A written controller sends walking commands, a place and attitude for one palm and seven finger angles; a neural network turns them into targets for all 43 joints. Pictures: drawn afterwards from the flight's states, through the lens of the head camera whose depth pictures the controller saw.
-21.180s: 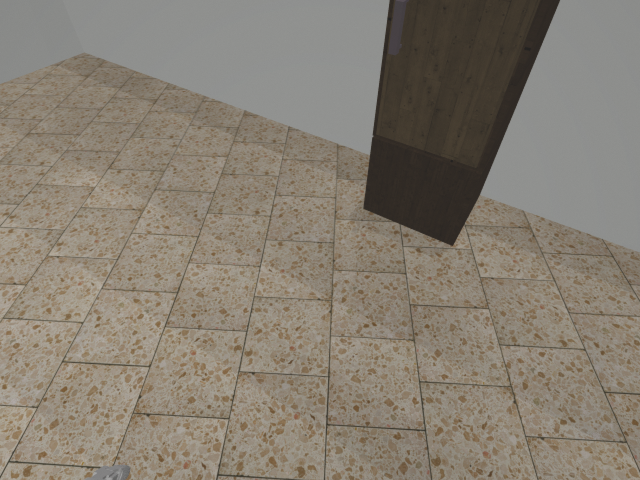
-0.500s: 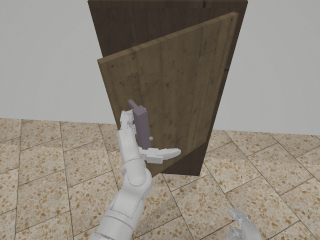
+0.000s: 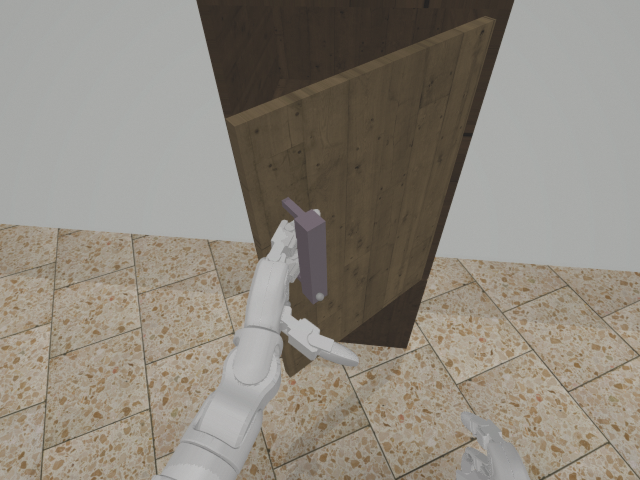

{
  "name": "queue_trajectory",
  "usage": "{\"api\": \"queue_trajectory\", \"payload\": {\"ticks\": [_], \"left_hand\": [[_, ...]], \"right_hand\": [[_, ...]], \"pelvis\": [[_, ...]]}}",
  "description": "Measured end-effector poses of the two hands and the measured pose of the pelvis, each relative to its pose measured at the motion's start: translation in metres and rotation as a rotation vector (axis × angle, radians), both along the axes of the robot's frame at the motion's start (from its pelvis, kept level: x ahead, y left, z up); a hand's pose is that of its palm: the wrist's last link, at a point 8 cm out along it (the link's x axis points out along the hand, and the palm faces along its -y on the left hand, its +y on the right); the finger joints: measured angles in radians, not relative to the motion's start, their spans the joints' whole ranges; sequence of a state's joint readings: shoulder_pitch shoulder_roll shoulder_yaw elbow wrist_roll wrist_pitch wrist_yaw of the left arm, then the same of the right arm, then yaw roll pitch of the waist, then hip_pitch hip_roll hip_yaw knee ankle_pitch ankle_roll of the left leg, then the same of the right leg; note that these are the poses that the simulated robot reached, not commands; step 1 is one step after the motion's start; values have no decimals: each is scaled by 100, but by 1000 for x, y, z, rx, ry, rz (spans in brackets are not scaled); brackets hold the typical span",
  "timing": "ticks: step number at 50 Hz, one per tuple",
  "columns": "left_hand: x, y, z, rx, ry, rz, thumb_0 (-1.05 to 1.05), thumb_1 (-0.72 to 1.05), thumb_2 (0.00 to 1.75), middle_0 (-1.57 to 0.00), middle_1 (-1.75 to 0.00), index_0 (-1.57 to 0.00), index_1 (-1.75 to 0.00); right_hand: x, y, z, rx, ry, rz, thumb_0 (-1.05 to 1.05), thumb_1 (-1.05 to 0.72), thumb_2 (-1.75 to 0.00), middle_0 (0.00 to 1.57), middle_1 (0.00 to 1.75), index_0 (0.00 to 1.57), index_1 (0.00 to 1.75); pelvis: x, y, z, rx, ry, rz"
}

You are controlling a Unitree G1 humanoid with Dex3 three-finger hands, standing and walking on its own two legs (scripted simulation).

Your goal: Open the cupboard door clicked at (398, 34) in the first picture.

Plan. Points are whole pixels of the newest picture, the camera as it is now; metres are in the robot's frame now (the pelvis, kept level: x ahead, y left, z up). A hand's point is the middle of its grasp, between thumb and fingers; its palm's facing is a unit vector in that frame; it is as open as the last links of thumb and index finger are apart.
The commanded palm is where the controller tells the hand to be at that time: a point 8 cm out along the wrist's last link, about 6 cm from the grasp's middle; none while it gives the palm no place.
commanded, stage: slide the hand sideways off the handle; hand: left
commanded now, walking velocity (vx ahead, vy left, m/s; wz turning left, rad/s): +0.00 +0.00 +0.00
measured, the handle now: (302, 251) +0.38 +0.05 +0.09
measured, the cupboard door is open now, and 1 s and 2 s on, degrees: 45 44 44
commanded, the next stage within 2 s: draw the hand back to the body in 1.04 s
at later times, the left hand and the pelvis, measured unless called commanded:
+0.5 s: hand (303, 317) +0.28 +0.04 +0.09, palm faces -0.13 -0.99 -0.02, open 16.2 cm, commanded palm +0.25 +0.11 +0.09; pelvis +0.01 +0.00 +0.01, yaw -2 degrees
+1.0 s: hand (239, 350) +0.24 +0.11 +0.09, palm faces -0.07 -1.00 -0.03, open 16.3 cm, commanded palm +0.21 +0.17 +0.09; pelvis +0.03 +0.00 +0.00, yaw -1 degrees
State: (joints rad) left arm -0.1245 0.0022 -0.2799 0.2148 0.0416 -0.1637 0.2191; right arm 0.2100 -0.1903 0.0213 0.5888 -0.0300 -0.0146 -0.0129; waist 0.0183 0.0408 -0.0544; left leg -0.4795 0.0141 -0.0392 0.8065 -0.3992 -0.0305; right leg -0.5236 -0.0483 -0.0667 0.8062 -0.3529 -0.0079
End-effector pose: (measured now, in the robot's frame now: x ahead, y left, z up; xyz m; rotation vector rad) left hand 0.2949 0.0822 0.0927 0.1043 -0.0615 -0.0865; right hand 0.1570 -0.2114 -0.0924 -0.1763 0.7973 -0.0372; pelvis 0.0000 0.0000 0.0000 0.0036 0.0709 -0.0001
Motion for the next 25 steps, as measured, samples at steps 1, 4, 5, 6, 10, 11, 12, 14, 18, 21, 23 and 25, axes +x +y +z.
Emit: {"api": "queue_trajectory", "payload": {"ticks": [1, 4, 5, 6, 10, 11, 12, 14, 18, 21, 23, 25], "left_hand": [[-1, 0, 0, -2, 5, -51, -1, -50, 30, -28, -43, -17, -47], [-2, -2, 0, -43, 33, -114, -1, -50, 30, -23, -38, -15, -40], [-2, -3, 0, -62, 43, -112, -1, -50, 30, -22, -37, -15, -38], [-2, -5, 0, -77, 49, -106, -1, -51, 30, -21, -36, -15, -37], [-4, -9, 0, -93, 53, -75, -1, -50, 30, -18, -33, -17, -35], [-5, -11, 0, -94, 52, -73, -1, -50, 30, -19, -33, -17, -35], [-7, -11, 0, -96, 48, -72, -1, -50, 30, -19, -33, -17, -34], [-10, -10, 0, -97, 39, -67, -1, -50, 30, -19, -33, -17, -34], [-17, -1, 1, -80, 29, -67, -1, -50, 30, -19, -33, -17, -32], [-22, 7, 1, -75, 35, -63, -1, -50, 30, -20, -33, -18, -32], [-25, 12, 1, -79, 40, -57, -1, -50, 30, -20, -33, -18, -32], [-28, 17, 1, -81, 44, -48, -1, -50, 30, -20, -33, -19, -32]], "right_hand": [[-1, -1, 1, 0, -11, -6, 1, -91, -90, 20, 30, 20, 30], [-5, -1, 4, 7, -42, -21, 1, -91, -90, 20, 30, 20, 30], [-6, -1, 5, 9, -49, -24, 1, -91, -90, 20, 30, 20, 30], [-7, -1, 6, 11, -54, -27, 1, -91, -90, 20, 30, 20, 30], [-10, -1, 11, 23, -69, -31, 1, -91, -90, 20, 30, 20, 30], [-10, -1, 12, 26, -71, -32, 1, -91, -90, 20, 30, 20, 30], [-11, -1, 12, 28, -72, -32, 1, -91, -90, 20, 30, 20, 30], [-11, -2, 14, 29, -70, -35, 1, -91, -90, 20, 30, 20, 30], [-9, -5, 16, 23, -64, -39, 1, -91, -90, 20, 30, 20, 30], [-4, -7, 17, 18, -67, -41, 1, -91, -90, 20, 30, 20, 30], [1, -9, 18, 13, -74, -40, 1, -91, -90, 20, 30, 20, 30], [7, -10, 20, 8, -85, -36, 1, -91, -90, 20, 30, 20, 30]], "pelvis": [[-1, 1, 0, -1, -6, 0], [-3, 3, 1, 1, -18, -6], [-4, 3, 2, 3, -19, -9], [-4, 3, 2, 5, -20, -13], [-3, 3, 4, 12, -19, -29], [-3, 3, 5, 13, -19, -32], [-2, 2, 5, 14, -18, -36], [-1, 1, 6, 15, -19, -42], [3, -1, 7, 14, -23, -47], [6, -3, 7, 12, -24, -46], [8, -3, 8, 11, -24, -44], [10, -3, 8, 10, -22, -41]]}}
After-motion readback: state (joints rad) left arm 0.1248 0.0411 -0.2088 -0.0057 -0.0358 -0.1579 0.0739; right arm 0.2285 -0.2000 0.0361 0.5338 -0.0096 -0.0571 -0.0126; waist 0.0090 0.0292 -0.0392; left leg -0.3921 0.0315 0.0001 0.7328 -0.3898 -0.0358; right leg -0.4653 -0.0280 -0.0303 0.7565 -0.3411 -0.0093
